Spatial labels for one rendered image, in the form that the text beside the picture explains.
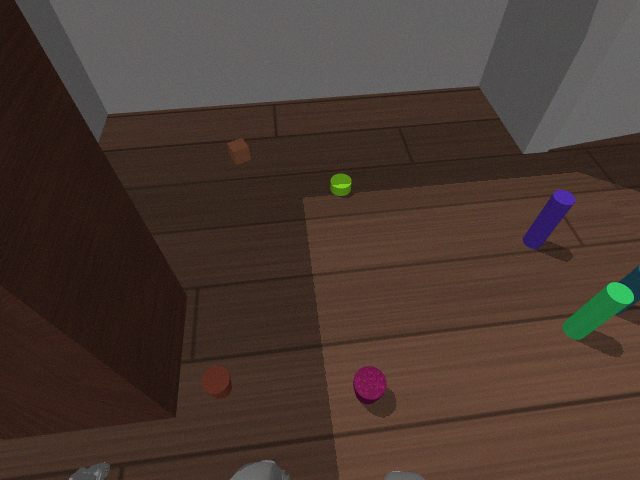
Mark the left robot hand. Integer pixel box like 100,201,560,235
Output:
69,462,110,480

